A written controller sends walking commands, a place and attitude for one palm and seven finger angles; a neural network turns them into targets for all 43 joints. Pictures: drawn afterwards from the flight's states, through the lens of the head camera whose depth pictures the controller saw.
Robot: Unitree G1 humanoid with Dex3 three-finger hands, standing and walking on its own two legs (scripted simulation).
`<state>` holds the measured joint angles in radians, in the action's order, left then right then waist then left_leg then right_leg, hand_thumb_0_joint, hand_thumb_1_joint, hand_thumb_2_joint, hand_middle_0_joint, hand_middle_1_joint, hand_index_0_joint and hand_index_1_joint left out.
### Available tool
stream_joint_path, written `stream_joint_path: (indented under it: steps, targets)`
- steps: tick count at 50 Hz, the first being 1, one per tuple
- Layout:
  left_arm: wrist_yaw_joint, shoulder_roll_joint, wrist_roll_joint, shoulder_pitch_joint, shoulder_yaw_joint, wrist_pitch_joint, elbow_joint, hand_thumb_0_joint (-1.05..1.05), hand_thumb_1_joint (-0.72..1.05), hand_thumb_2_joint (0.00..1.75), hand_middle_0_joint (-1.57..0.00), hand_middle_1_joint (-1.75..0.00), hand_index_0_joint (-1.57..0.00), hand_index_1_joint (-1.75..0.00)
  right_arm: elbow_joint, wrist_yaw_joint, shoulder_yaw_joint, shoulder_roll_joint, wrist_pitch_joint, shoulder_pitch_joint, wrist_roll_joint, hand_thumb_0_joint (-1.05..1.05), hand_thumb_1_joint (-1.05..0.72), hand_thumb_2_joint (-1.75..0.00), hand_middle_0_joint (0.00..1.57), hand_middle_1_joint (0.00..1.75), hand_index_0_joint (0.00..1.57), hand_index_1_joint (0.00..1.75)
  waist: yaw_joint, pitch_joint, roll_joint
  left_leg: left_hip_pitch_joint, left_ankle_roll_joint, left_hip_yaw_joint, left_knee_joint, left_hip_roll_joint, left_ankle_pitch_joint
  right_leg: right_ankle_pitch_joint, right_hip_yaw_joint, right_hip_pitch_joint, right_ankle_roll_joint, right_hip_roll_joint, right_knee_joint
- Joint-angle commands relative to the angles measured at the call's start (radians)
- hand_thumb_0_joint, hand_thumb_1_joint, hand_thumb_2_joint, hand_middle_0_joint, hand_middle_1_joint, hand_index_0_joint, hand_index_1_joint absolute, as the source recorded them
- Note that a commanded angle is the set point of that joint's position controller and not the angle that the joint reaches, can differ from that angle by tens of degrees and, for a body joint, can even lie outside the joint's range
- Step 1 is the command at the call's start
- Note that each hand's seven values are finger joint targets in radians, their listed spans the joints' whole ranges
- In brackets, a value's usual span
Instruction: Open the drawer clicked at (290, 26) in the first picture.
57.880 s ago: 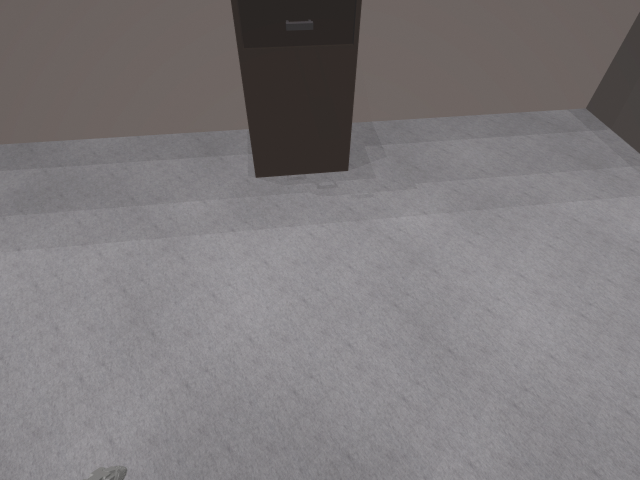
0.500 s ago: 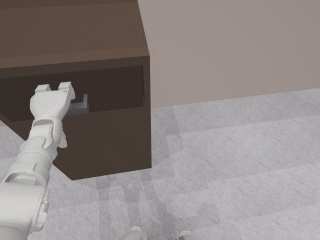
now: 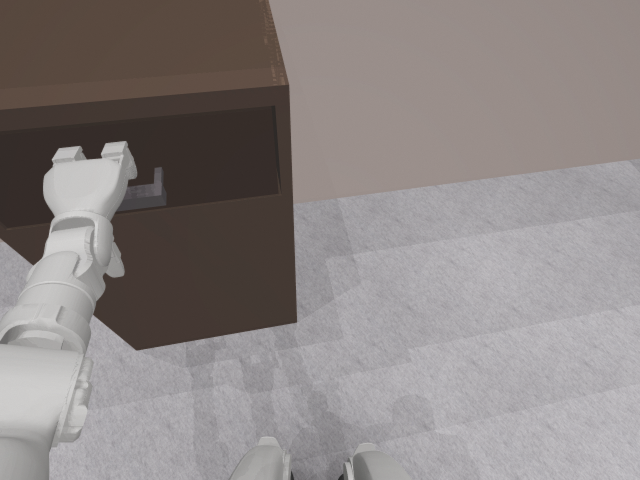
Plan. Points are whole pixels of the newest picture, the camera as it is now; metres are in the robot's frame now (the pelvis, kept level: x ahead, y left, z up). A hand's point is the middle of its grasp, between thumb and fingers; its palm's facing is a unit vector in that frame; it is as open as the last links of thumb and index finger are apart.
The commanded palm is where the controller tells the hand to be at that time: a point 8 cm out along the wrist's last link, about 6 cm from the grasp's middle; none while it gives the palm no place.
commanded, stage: lower the fingers behind the handle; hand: left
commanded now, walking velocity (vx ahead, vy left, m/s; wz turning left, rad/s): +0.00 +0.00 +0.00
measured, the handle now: (127, 187) +0.51 +0.27 +0.02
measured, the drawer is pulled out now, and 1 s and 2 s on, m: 0.00 0.00 0.00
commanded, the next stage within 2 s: lift the fingers back up to retry in 0.06 s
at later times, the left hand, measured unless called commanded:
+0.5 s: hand (103, 210) +0.46 +0.29 +0.04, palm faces -0.05 -0.03 -1.00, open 13.7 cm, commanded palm +0.44 +0.28 +0.10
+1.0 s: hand (89, 194) +0.46 +0.29 +0.07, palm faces -0.02 -0.04 -1.00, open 13.4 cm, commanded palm +0.44 +0.28 +0.13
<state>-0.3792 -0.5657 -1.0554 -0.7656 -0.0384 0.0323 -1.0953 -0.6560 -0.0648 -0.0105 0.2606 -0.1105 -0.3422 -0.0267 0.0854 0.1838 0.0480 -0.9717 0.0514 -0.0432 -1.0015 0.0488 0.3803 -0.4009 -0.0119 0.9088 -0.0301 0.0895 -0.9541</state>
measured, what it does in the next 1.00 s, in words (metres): shifts its weight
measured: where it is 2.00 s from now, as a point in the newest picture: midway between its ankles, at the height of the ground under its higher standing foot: outside the picture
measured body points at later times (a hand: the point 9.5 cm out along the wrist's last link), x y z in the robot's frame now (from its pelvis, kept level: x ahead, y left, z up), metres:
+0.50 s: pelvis +0.02 +0.01 +0.02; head +0.10 +0.02 +0.46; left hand +0.45 +0.29 +0.09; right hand +0.05 -0.26 -0.11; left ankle +0.05 +0.08 -0.67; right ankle +0.03 -0.10 -0.67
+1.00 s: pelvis +0.06 +0.01 +0.04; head +0.11 +0.00 +0.49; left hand +0.45 +0.29 +0.12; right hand +0.16 -0.25 -0.09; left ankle +0.05 +0.08 -0.67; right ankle +0.03 -0.10 -0.67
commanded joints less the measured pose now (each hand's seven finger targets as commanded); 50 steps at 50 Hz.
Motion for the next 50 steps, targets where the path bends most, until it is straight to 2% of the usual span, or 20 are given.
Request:
stream_joint_path:
  steps: [1, 5, 8, 13, 14, 17, 19, 20, 21, 24, 32, 35, 37, 38, 40, 42, 44, 47, 48, 50]
  targets:
    - [0.033, -0.219, 0.001, -0.289, 0.041, -0.015, 0.030, 0.00, -0.50, 0.30, -0.30, -1.20, -0.30, -1.20, 0.068, -0.014, 0.061, 0.165, 0.035, -0.088, 0.000, 0.00, -0.90, -0.90, 0.20, 0.30, 0.20, 0.30, 0.050, 0.183, -0.064, 0.144, 0.021, 0.009, 0.136, -0.014, 0.105, -0.084, 0.028, -0.062, -0.002, -0.031, 0.191]
    - [0.019, -0.175, 0.001, -0.290, 0.017, -0.023, 0.036, 0.00, -0.50, 0.30, -0.30, -1.20, -0.30, -1.20, 0.069, -0.008, 0.066, 0.163, 0.040, -0.098, 0.001, 0.00, -0.90, -0.90, 0.20, 0.30, 0.20, 0.30, 0.050, 0.207, -0.043, 0.178, 0.017, 0.001, 0.137, -0.016, 0.092, -0.065, 0.018, -0.039, -0.004, -0.027, 0.178]
    - [0.011, -0.178, 0.000, -0.285, 0.026, -0.037, 0.035, 0.00, -0.50, 0.30, -0.30, -1.20, -0.30, -1.20, 0.064, -0.005, 0.068, 0.166, 0.038, -0.103, 0.004, 0.00, -0.90, -0.90, 0.20, 0.30, 0.20, 0.30, 0.044, 0.240, -0.042, 0.202, 0.015, -0.006, 0.138, -0.019, 0.061, -0.041, 0.013, -0.043, -0.005, -0.025, 0.170]
    - [0.010, -0.260, 0.011, -0.326, 0.078, -0.055, 0.110, 0.00, -0.50, 0.30, -0.30, -1.20, -0.30, -1.20, 0.065, -0.011, 0.067, 0.169, 0.025, -0.100, 0.000, 0.00, -0.90, -0.90, 0.20, 0.30, 0.20, 0.30, 0.027, 0.289, -0.016, 0.272, 0.013, -0.004, 0.177, -0.019, 0.019, -0.009, 0.014, -0.125, -0.004, -0.022, 0.201]
    - [0.013, -0.236, 0.014, -0.343, 0.056, -0.055, 0.125, 0.00, -0.50, 0.30, -0.30, -1.20, -0.30, -1.20, 0.069, -0.012, 0.066, 0.165, 0.024, -0.097, -0.002, 0.00, -0.90, -0.90, 0.20, 0.30, 0.20, 0.30, 0.036, 0.279, -0.007, 0.291, 0.013, -0.004, 0.188, -0.020, 0.016, -0.006, 0.013, -0.125, -0.003, -0.021, 0.211]
    - [0.013, -0.276, 0.019, -0.344, 0.096, -0.033, 0.188, 0.00, -0.50, 0.30, -0.30, -1.20, -0.30, -1.20, 0.067, -0.015, 0.069, 0.163, 0.021, -0.096, 0.001, 0.00, -0.90, -0.90, 0.20, 0.30, 0.20, 0.30, 0.012, 0.323, 0.026, 0.353, 0.011, -0.005, 0.208, -0.023, -0.049, 0.039, 0.012, -0.177, -0.006, -0.020, 0.222]
    - [0.011, -0.227, 0.023, -0.345, 0.069, -0.016, 0.216, 0.00, -0.50, 0.30, -0.30, -1.20, -0.30, -1.20, 0.072, -0.015, 0.074, 0.155, 0.024, -0.089, 0.000, 0.00, -0.90, -0.90, 0.20, 0.30, 0.20, 0.30, 0.021, 0.292, 0.032, 0.387, 0.009, -0.009, 0.227, -0.026, -0.050, 0.040, 0.007, -0.174, -0.007, -0.018, 0.241]
    - [0.006, -0.250, 0.024, -0.347, 0.090, -0.005, 0.227, 0.00, -0.50, 0.30, -0.30, -1.20, -0.30, -1.20, 0.067, -0.015, 0.074, 0.157, 0.026, -0.087, 0.001, 0.00, -0.90, -0.90, 0.20, 0.30, 0.20, 0.30, 0.019, 0.284, 0.017, 0.392, 0.011, -0.013, 0.234, -0.029, -0.052, 0.043, 0.009, -0.184, -0.006, -0.018, 0.249]
    - [0.002, -0.282, 0.025, -0.344, 0.122, 0.010, 0.256, 0.00, -0.50, 0.30, -0.30, -1.20, -0.30, -1.20, 0.068, -0.016, 0.076, 0.160, 0.025, -0.082, 0.004, 0.00, -0.90, -0.90, 0.20, 0.30, 0.20, 0.30, 0.007, 0.313, 0.021, 0.409, 0.009, -0.016, 0.237, -0.029, -0.079, 0.059, 0.009, -0.206, -0.009, -0.018, 0.248]
    - [-0.016, -0.275, 0.014, -0.323, 0.128, 0.035, 0.296, 0.00, -0.50, 0.30, -0.30, -1.20, -0.30, -1.20, 0.066, -0.012, 0.082, 0.156, 0.025, -0.077, 0.007, 0.00, -0.90, -0.90, 0.20, 0.30, 0.20, 0.30, -0.003, 0.312, 0.057, 0.460, 0.003, -0.019, 0.252, -0.030, -0.132, 0.089, 0.005, -0.214, -0.014, -0.014, 0.255]
    - [-0.074, -0.279, 0.009, -0.345, 0.166, 0.052, 0.476, 0.00, -0.50, 0.30, -0.30, -1.20, -0.30, -1.20, 0.049, 0.006, 0.105, 0.155, 0.021, -0.052, 0.018, 0.00, -0.90, -0.90, 0.20, 0.30, 0.20, 0.30, -0.017, 0.410, 0.127, 0.647, -0.019, -0.028, 0.259, -0.038, -0.394, 0.234, -0.007, -0.277, -0.021, -0.005, 0.262]
    - [-0.074, -0.248, 0.022, -0.307, 0.153, 0.033, 0.504, 0.00, -0.50, 0.30, -0.30, -1.20, -0.30, -1.20, 0.050, 0.010, 0.108, 0.152, 0.018, -0.030, 0.016, 0.00, -0.90, -0.90, 0.20, 0.30, 0.20, 0.30, -0.021, 0.399, 0.129, 0.690, -0.027, -0.028, 0.269, -0.039, -0.469, 0.274, -0.012, -0.305, -0.021, -0.003, 0.274]
    - [-0.067, -0.276, 0.025, -0.293, 0.177, 0.024, 0.536, 0.00, -0.50, 0.30, -0.30, -1.20, -0.30, -1.20, 0.048, 0.009, 0.107, 0.152, 0.016, -0.019, 0.015, 0.00, -0.90, -0.90, 0.20, 0.30, 0.20, 0.30, -0.031, 0.418, 0.118, 0.724, -0.032, -0.033, 0.275, -0.043, -0.546, 0.316, -0.012, -0.335, -0.020, -0.004, 0.277]
    - [-0.059, -0.249, 0.034, -0.281, 0.158, 0.016, 0.548, 0.00, -0.50, 0.30, -0.30, -1.20, -0.30, -1.20, 0.051, 0.009, 0.110, 0.151, 0.016, -0.014, 0.014, 0.00, -0.90, -0.90, 0.20, 0.30, 0.20, 0.30, -0.026, 0.404, 0.119, 0.729, -0.033, -0.029, 0.276, -0.043, -0.562, 0.328, -0.012, -0.344, -0.019, -0.005, 0.284]
    - [-0.039, -0.232, 0.036, -0.209, 0.155, -0.010, 0.471, 0.00, -0.50, 0.30, -0.30, -1.20, -0.30, -1.20, 0.044, 0.011, 0.106, 0.150, 0.011, -0.010, 0.011, 0.00, -0.90, -0.90, 0.20, 0.30, 0.20, 0.30, -0.031, 0.323, 0.065, 0.678, -0.026, -0.018, 0.288, -0.039, -0.536, 0.336, -0.011, -0.360, -0.019, -0.006, 0.298]
    - [-0.016, -0.241, 0.031, -0.205, 0.154, -0.012, 0.467, 0.00, -0.50, 0.30, -0.30, -1.20, -0.30, -1.20, 0.053, 0.010, 0.102, 0.148, 0.005, 0.002, 0.004, 0.00, -0.90, -0.90, 0.20, 0.30, 0.20, 0.30, -0.039, 0.323, 0.050, 0.673, -0.025, -0.020, 0.303, -0.037, -0.537, 0.353, -0.005, -0.384, -0.019, -0.011, 0.301]
    - [0.001, -0.203, 0.029, -0.230, 0.119, -0.006, 0.496, 0.00, -0.50, 0.30, -0.30, -1.20, -0.30, -1.20, 0.061, 0.010, 0.106, 0.146, 0.006, 0.004, 0.003, 0.00, -0.90, -0.90, 0.20, 0.30, 0.20, 0.30, -0.031, 0.314, 0.059, 0.692, -0.023, -0.020, 0.306, -0.038, -0.533, 0.347, -0.005, -0.374, -0.019, -0.013, 0.310]
    - [0.020, -0.241, 0.023, -0.164, 0.161, 0.005, 0.479, 0.00, -0.50, 0.30, -0.30, -1.20, -0.30, -1.20, 0.071, 0.007, 0.105, 0.143, -0.002, 0.010, 0.006, 0.00, -0.90, -0.90, 0.20, 0.30, 0.20, 0.30, -0.050, 0.338, 0.036, 0.683, -0.017, -0.008, 0.298, -0.030, -0.563, 0.396, 0.007, -0.423, -0.018, -0.016, 0.307]
    - [0.027, -0.191, 0.027, -0.162, 0.121, 0.006, 0.477, 0.00, -0.50, 0.30, -0.30, -1.20, -0.30, -1.20, 0.076, 0.007, 0.105, 0.140, -0.001, 0.010, 0.007, 0.00, -0.90, -0.90, 0.20, 0.30, 0.20, 0.30, -0.040, 0.309, 0.028, 0.664, -0.014, -0.002, 0.297, -0.028, -0.548, 0.400, 0.006, -0.420, -0.017, -0.018, 0.309]
    - [0.035, -0.188, 0.018, -0.153, 0.119, 0.011, 0.474, 0.00, -0.50, 0.30, -0.30, -1.20, -0.30, -1.20, 0.080, 0.009, 0.108, 0.139, -0.003, 0.016, 0.005, 0.00, -0.90, -0.90, 0.20, 0.30, 0.20, 0.30, -0.043, 0.290, 0.028, 0.658, -0.014, -0.002, 0.300, -0.029, -0.536, 0.391, 0.005, -0.412, -0.020, -0.018, 0.310]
